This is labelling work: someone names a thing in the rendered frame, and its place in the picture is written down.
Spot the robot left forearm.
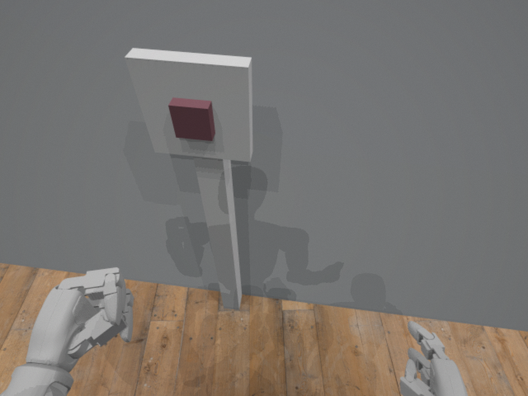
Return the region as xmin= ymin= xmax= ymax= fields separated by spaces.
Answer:
xmin=0 ymin=363 xmax=73 ymax=396

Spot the right robot hand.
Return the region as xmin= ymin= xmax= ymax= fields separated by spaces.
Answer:
xmin=400 ymin=321 xmax=468 ymax=396

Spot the panel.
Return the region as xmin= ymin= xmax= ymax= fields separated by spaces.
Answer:
xmin=125 ymin=48 xmax=252 ymax=310

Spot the left robot hand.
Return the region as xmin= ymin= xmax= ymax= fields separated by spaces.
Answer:
xmin=26 ymin=267 xmax=134 ymax=373

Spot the button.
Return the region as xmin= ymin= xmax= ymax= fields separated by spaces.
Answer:
xmin=168 ymin=97 xmax=215 ymax=141

